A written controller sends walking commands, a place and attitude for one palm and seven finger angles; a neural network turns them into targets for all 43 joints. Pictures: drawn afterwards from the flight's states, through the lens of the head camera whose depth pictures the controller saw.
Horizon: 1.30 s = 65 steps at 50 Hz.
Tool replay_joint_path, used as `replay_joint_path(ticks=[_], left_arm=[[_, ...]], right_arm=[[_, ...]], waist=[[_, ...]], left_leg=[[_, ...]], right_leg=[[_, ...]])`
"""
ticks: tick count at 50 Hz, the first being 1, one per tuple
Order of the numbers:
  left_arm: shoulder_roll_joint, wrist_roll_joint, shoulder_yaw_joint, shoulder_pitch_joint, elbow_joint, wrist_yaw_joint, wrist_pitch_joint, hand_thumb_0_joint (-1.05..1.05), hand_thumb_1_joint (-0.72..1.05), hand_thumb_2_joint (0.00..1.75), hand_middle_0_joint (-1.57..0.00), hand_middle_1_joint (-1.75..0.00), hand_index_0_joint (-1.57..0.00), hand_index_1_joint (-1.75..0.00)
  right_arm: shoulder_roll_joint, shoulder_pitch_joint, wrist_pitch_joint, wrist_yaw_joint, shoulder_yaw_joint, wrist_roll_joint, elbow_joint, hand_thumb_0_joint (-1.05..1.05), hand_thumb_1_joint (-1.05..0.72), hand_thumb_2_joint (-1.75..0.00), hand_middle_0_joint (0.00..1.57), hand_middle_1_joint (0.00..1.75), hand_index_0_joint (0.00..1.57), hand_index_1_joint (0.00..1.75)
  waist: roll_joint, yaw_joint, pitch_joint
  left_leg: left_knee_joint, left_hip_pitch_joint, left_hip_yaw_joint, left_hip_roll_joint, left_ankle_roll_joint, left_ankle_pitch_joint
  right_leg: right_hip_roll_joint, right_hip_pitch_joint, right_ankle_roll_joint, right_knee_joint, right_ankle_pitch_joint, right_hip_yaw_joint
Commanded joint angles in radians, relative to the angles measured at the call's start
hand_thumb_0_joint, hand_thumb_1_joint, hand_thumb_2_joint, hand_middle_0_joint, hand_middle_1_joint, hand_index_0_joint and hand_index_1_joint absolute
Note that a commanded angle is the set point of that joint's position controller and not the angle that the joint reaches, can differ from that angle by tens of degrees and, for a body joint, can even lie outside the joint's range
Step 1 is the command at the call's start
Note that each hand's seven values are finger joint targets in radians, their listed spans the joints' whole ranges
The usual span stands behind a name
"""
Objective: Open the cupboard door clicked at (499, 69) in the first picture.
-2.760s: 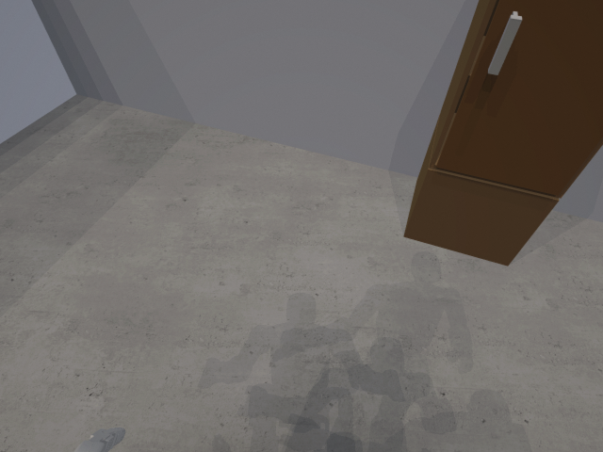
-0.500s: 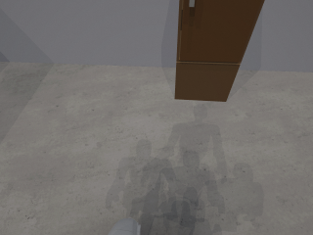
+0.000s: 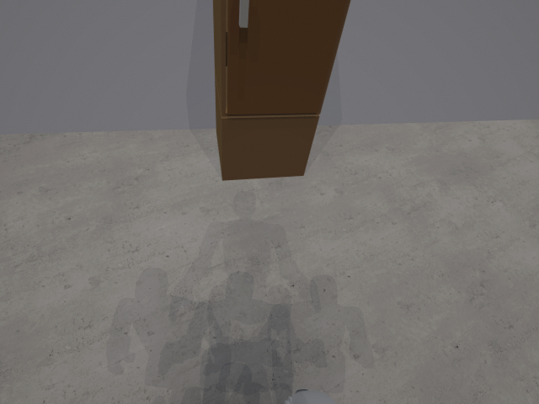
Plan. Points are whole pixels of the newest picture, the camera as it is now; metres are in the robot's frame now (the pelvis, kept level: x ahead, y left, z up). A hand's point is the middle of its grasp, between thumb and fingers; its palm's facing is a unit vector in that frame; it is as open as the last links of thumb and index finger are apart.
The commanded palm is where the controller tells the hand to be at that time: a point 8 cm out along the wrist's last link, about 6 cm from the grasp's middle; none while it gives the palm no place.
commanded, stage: walk to a spot facing it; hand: left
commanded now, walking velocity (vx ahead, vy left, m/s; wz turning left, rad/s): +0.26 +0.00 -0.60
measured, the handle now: (243, 0) +1.18 +0.19 +0.09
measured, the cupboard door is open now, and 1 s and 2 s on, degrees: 0 0 0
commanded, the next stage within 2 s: turn to face it in 1.34 s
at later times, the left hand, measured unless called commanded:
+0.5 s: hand (239, 341) +0.25 +0.06 -0.16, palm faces -0.34 -0.92 -0.21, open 7.4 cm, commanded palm none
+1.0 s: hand (230, 295) +0.35 +0.10 -0.19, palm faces -0.42 -0.90 -0.14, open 7.4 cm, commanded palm none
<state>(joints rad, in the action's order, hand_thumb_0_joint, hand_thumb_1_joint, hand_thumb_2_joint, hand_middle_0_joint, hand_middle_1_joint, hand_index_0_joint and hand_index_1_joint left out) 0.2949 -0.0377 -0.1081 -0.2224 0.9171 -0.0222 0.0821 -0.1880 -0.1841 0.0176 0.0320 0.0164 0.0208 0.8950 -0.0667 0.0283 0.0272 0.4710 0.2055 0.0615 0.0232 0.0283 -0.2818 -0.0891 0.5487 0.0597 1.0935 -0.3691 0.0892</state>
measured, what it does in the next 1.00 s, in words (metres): walks ahead, turning right: right foot, then left foot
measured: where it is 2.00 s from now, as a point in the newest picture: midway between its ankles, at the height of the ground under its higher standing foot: (318, 343)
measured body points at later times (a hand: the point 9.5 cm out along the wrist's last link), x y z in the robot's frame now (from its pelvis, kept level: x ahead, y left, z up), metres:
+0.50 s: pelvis +0.06 -0.07 -0.01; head +0.08 -0.08 +0.43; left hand +0.27 +0.11 -0.14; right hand -0.09 -0.30 -0.16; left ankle +0.02 +0.08 -0.67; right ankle +0.02 -0.17 -0.74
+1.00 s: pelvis +0.27 -0.07 +0.00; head +0.29 -0.04 +0.44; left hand +0.37 +0.14 -0.18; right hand +0.22 -0.32 -0.13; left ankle +0.35 -0.04 -0.74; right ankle +0.15 -0.18 -0.63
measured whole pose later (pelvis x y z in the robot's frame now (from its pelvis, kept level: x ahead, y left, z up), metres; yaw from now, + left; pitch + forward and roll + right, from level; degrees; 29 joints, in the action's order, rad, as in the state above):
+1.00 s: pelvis +0.27 -0.07 +0.00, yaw -30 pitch -3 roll -3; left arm 0.21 -0.03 -0.08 -0.33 1.08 -0.02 0.01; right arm -0.15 -0.23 -0.08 0.02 0.04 0.03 0.98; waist -0.04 0.02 0.04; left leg 0.52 0.26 0.23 0.09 0.07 -0.23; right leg 0.04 0.44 -0.01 1.24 -0.30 -0.01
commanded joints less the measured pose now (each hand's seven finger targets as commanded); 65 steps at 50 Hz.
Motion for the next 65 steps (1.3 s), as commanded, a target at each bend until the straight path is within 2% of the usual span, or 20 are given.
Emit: replay_joint_path(ticks=[1,7,12,16,18,19,20,21,22,24,28,36,38,40,42,43,46,51,55,65], left_arm=[[0.044,0.008,-0.002,-0.003,-0.077,-0.016,-0.023,0.00,0.90,0.90,-0.20,-0.30,-0.20,-0.30],[0.024,0.005,0.012,0.140,-0.115,-0.038,-0.033,0.00,0.90,0.90,-0.20,-0.30,-0.20,-0.30],[-0.007,0.006,0.021,0.196,-0.122,-0.047,-0.044,0.00,0.90,0.90,-0.20,-0.30,-0.20,-0.30],[-0.030,0.008,0.025,0.185,-0.117,-0.045,-0.061,0.00,0.90,0.90,-0.20,-0.30,-0.20,-0.30],[-0.010,0.005,0.016,0.061,-0.072,-0.035,-0.078,0.00,0.90,0.90,-0.20,-0.30,-0.20,-0.30],[0.068,0.002,0.002,-0.091,-0.021,-0.024,-0.094,0.00,0.90,0.90,-0.20,-0.30,-0.20,-0.30],[0.205,0.005,-0.026,-0.236,0.022,-0.006,-0.108,0.00,0.90,0.90,-0.20,-0.30,-0.20,-0.30],[0.246,0.030,-0.035,-0.293,0.043,0.009,-0.100,0.00,0.90,0.90,-0.20,-0.30,-0.20,-0.30],[0.211,0.032,-0.030,-0.258,0.038,0.023,-0.100,0.00,0.90,0.90,-0.20,-0.30,-0.20,-0.30],[0.141,0.027,-0.006,-0.127,0.014,0.025,-0.113,0.00,0.90,0.90,-0.20,-0.30,-0.20,-0.30],[0.075,0.015,0.023,-0.027,0.009,0.024,-0.139,0.00,0.90,0.90,-0.20,-0.30,-0.20,-0.30],[0.068,0.013,0.030,-0.109,0.076,0.032,-0.154,0.00,0.90,0.90,-0.20,-0.30,-0.20,-0.30],[0.079,0.012,0.023,-0.101,0.083,0.035,-0.151,0.00,0.90,0.90,-0.20,-0.30,-0.20,-0.30],[0.062,0.021,0.023,-0.097,0.087,0.032,-0.148,0.00,0.90,0.90,-0.20,-0.30,-0.20,-0.30],[-0.038,0.032,0.042,-0.190,0.067,0.017,-0.140,0.00,0.90,0.90,-0.20,-0.30,-0.20,-0.30],[-0.006,0.024,0.035,-0.154,0.065,0.023,-0.136,0.00,0.90,0.90,-0.20,-0.30,-0.20,-0.30],[-0.028,0.010,0.023,-0.086,0.085,-0.001,-0.119,0.00,0.90,0.90,-0.20,-0.30,-0.20,-0.30],[-0.083,0.003,0.012,-0.165,0.100,-0.003,-0.067,0.00,0.90,0.90,-0.20,-0.30,-0.20,-0.30],[-0.081,0.002,0.000,-0.105,0.064,-0.008,-0.054,0.00,0.90,0.90,-0.20,-0.30,-0.20,-0.30],[-0.105,0.010,0.020,0.134,-0.026,-0.013,-0.059,0.00,0.90,0.90,-0.20,-0.30,-0.20,-0.30]], right_arm=[[-0.183,-0.005,-0.037,0.013,0.053,0.002,-0.076,0.00,-0.90,-0.90,0.20,0.30,0.20,0.30],[-0.201,-0.187,-0.056,0.005,0.069,0.003,-0.001,0.00,-0.90,-0.90,0.20,0.30,0.20,0.30],[-0.214,-0.213,-0.062,-0.004,0.078,0.011,0.034,0.00,-0.90,-0.90,0.20,0.30,0.20,0.30],[-0.223,-0.203,-0.063,-0.013,0.082,0.017,0.052,0.00,-0.90,-0.90,0.20,0.30,0.20,0.30],[-0.218,-0.188,-0.062,-0.019,0.079,0.013,0.057,0.00,-0.90,-0.90,0.20,0.30,0.20,0.30],[-0.191,-0.188,-0.063,-0.030,0.069,0.000,0.047,0.00,-0.90,-0.90,0.20,0.30,0.20,0.30],[-0.113,-0.142,-0.065,-0.040,0.042,-0.007,-0.005,0.00,-0.90,-0.90,0.20,0.30,0.20,0.30],[-0.138,-0.040,-0.062,-0.034,0.041,0.001,-0.052,0.00,-0.90,-0.90,0.20,0.30,0.20,0.30],[-0.160,-0.018,-0.061,-0.031,0.053,0.000,-0.052,0.00,-0.90,-0.90,0.20,0.30,0.20,0.30],[-0.146,-0.001,-0.061,-0.035,0.053,0.004,-0.024,0.00,-0.90,-0.90,0.20,0.30,0.20,0.30],[-0.100,-0.115,-0.036,-0.045,0.054,0.013,0.032,0.00,-0.90,-0.90,0.20,0.30,0.20,0.30],[-0.075,0.043,-0.061,-0.068,0.049,0.002,-0.025,0.00,-0.90,-0.90,0.20,0.30,0.20,0.30],[-0.087,0.002,-0.072,-0.064,0.055,0.000,-0.014,0.00,-0.90,-0.90,0.20,0.30,0.20,0.30],[-0.145,-0.203,-0.085,-0.043,0.070,0.008,0.057,0.00,-0.90,-0.90,0.20,0.30,0.20,0.30],[-0.331,-0.407,-0.087,-0.027,0.105,0.017,0.103,0.00,-0.90,-0.90,0.20,0.30,0.20,0.30],[-0.285,-0.340,-0.078,-0.019,0.089,0.013,0.098,0.00,-0.90,-0.90,0.20,0.30,0.20,0.30],[-0.124,-0.141,-0.092,-0.015,0.050,0.007,0.058,0.00,-0.90,-0.90,0.20,0.30,0.20,0.30],[-0.070,-0.131,-0.108,-0.007,0.055,-0.002,0.081,0.00,-0.90,-0.90,0.20,0.30,0.20,0.30],[-0.067,-0.180,-0.111,-0.003,0.054,-0.007,0.095,0.00,-0.90,-0.90,0.20,0.30,0.20,0.30],[-0.083,-0.314,-0.089,0.001,0.056,0.007,0.157,0.00,-0.90,-0.90,0.20,0.30,0.20,0.30]], waist=[[0.215,-0.016,-0.012],[0.228,-0.092,0.030],[0.233,-0.104,0.031],[0.252,-0.085,0.006],[0.176,-0.010,-0.050],[0.024,0.056,-0.140],[-0.283,0.123,-0.194],[-0.267,0.140,-0.185],[-0.121,0.120,-0.129],[-0.077,0.064,-0.012],[-0.041,-0.047,0.058],[-0.088,-0.016,0.080],[-0.078,-0.041,0.066],[0.043,-0.131,-0.040],[0.504,-0.157,-0.219],[0.417,-0.142,-0.170],[0.183,-0.059,0.053],[0.179,0.006,0.048],[0.161,-0.002,0.070],[0.167,-0.074,0.104]], left_leg=[[-0.171,-0.093,-0.118,0.242,0.095,0.224],[-0.257,-0.210,-0.145,0.330,0.115,-0.030],[-0.252,-0.188,-0.050,0.359,0.101,-0.052],[-0.176,-0.136,0.051,0.366,0.067,0.037],[0.033,-0.061,0.135,0.319,0.015,0.140],[0.275,0.126,0.218,0.275,-0.036,0.165],[0.574,0.459,0.228,0.132,-0.094,-0.307],[0.735,0.587,0.077,0.095,-0.083,-0.349],[0.775,0.603,0.006,0.136,-0.074,-0.259],[0.753,0.560,-0.013,0.173,-0.081,-0.145],[0.592,0.402,0.026,0.148,-0.110,-0.018],[0.252,0.290,0.048,0.101,-0.079,0.111],[0.176,0.160,0.051,0.084,-0.064,0.096],[0.058,-0.141,0.053,0.057,-0.052,0.118],[-0.178,-0.412,-0.486,0.464,0.056,-0.038],[-0.251,-0.321,-0.525,0.479,0.062,-0.173],[-0.302,-0.001,-0.249,0.370,0.001,-0.165],[-0.322,0.060,0.007,0.314,-0.017,-0.064],[-0.327,-0.017,0.067,0.315,-0.026,0.030],[-0.195,-0.241,0.205,0.353,0.083,0.525]], right_leg=[[0.079,0.096,0.025,0.124,0.014,-0.048],[0.154,0.154,0.021,-0.065,0.011,-0.102],[0.174,0.056,0.001,-0.270,-0.020,-0.160],[0.143,-0.117,-0.034,-0.447,-0.035,-0.213],[0.091,-0.354,-0.068,-0.614,0.075,-0.255],[0.162,-0.657,-0.115,-0.679,0.083,-0.158],[0.440,-0.865,-0.219,-0.756,0.053,0.273],[0.516,-0.852,-0.277,-0.809,0.205,0.448],[0.515,-0.795,-0.296,-0.804,0.204,0.373],[0.441,-0.595,-0.267,-0.843,0.126,0.288],[0.324,-0.374,-0.217,-0.871,0.294,0.048],[0.297,-0.384,-0.202,-0.857,0.299,0.053],[0.306,-0.356,-0.195,-0.804,0.302,0.063],[0.220,-0.296,-0.156,-0.520,0.411,0.012],[0.029,-0.006,-0.084,0.074,-0.213,-0.125],[0.080,0.039,-0.099,0.186,-0.185,-0.035],[0.182,0.034,-0.085,0.212,0.065,-0.045],[0.189,0.044,-0.052,0.199,0.206,-0.070],[0.205,0.160,-0.030,0.176,0.292,-0.073],[0.204,0.196,-0.021,-0.204,0.189,-0.205]])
